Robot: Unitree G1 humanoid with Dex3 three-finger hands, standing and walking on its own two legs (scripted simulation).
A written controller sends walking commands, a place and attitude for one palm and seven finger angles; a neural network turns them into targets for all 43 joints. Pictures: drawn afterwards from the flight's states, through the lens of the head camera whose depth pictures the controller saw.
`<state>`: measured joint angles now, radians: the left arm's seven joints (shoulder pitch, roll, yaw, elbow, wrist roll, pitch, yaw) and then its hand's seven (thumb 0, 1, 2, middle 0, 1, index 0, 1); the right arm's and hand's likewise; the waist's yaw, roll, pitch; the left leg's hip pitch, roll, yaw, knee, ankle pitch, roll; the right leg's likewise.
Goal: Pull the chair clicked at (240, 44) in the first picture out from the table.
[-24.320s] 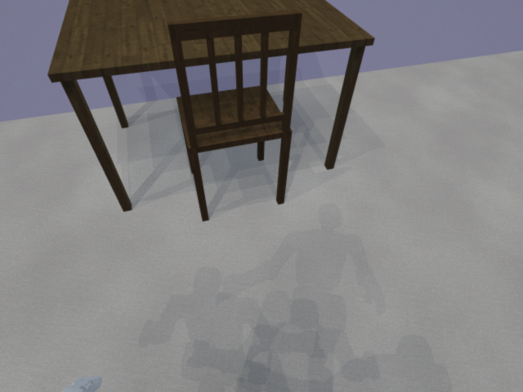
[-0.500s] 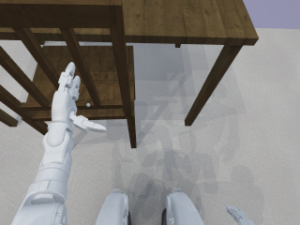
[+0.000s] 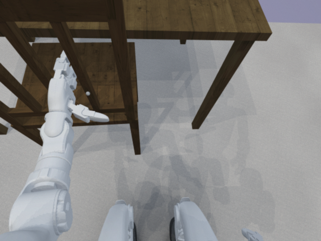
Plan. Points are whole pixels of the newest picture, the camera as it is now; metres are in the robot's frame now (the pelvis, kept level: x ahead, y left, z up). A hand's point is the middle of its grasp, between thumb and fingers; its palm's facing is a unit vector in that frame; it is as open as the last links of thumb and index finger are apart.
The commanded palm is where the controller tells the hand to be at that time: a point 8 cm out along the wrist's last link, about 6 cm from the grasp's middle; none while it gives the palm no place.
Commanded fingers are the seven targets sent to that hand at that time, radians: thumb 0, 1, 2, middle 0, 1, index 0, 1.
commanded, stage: push the fingers through the gap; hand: left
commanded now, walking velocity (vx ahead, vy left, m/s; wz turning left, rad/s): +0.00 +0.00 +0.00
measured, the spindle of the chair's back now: (44, 76) +0.50 +0.26 +0.05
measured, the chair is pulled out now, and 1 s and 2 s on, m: -0.02 -0.01 0.04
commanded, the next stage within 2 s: hook a spindle and tug to test in 0.28 s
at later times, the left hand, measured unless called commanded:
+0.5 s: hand (89, 94) +0.46 +0.16 +0.03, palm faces +0.02 -1.00 -0.03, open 16.8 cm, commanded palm +0.43 +0.20 +0.03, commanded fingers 0.00 -0.50 0.30 -0.18 -0.46 -0.18 -0.46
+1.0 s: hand (92, 93) +0.46 +0.15 +0.03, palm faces +0.05 -1.00 -0.02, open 10.7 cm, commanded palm +0.43 +0.20 +0.03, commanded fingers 0.00 0.45 0.71 -0.50 -1.45 -0.50 -1.45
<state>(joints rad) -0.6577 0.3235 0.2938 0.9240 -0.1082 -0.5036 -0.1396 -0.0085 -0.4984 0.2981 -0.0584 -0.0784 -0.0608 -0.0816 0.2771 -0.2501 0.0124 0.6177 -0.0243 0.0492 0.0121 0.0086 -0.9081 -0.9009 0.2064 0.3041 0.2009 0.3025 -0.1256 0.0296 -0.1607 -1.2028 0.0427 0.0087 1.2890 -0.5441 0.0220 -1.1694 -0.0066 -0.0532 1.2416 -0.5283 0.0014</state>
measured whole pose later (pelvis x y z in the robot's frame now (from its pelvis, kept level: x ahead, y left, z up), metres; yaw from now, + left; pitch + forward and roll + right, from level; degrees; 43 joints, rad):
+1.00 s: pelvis +0.00 +0.00 +0.00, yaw +0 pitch +26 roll -2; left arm -0.62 0.30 0.28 0.89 -0.12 -0.49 -0.09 0.00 -0.06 0.49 -0.39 -1.22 -0.40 -1.25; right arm 0.27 -0.25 0.01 0.61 -0.02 0.07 0.02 0.01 -0.91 -0.90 0.21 0.30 0.20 0.30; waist -0.13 0.03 -0.16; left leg -1.18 0.05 0.01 1.27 -0.54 0.02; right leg -1.15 0.00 -0.05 1.23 -0.53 0.00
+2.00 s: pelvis +0.02 +0.00 +0.01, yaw +1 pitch +25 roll -2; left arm -0.33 0.22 0.17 0.60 -0.15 -0.49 -0.12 0.02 0.74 0.84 -0.43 -1.41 -0.41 -1.45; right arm 0.21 -0.24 0.00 0.59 -0.01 0.02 0.01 0.01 -0.91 -0.90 0.21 0.30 0.20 0.30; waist -0.07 0.03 -0.17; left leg -1.12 0.03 0.01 1.25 -0.56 0.02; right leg -1.09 -0.01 -0.05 1.21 -0.55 0.01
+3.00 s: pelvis -0.05 +0.00 +0.11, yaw -3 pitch +3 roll +0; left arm -0.37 0.13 -0.03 1.02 -0.06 -0.27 0.11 0.03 0.72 0.80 -0.31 -1.16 -0.50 -1.45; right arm 0.24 -0.26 0.00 0.70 0.05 0.03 -0.14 0.01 -0.91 -0.90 0.21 0.30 0.20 0.30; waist -0.05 0.02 0.06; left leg -0.44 0.04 0.11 0.55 -0.18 0.03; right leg -0.44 0.00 -0.02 0.52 -0.14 0.00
